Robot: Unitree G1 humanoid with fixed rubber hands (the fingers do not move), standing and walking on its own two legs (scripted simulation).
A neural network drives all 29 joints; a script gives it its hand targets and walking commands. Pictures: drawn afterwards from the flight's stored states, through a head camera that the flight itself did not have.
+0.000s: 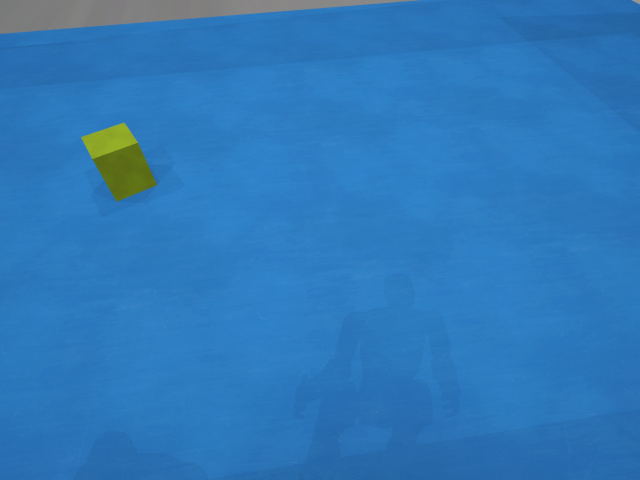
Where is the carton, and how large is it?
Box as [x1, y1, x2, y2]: [81, 123, 156, 200]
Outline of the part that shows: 124,123 81,137 92,159 116,200 156,184 136,140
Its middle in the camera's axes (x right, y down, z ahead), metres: -0.96 -0.36 +1.86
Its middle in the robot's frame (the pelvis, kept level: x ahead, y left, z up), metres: +1.58 +1.00 -0.65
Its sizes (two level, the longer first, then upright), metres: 0.210 0.200 0.250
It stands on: the floor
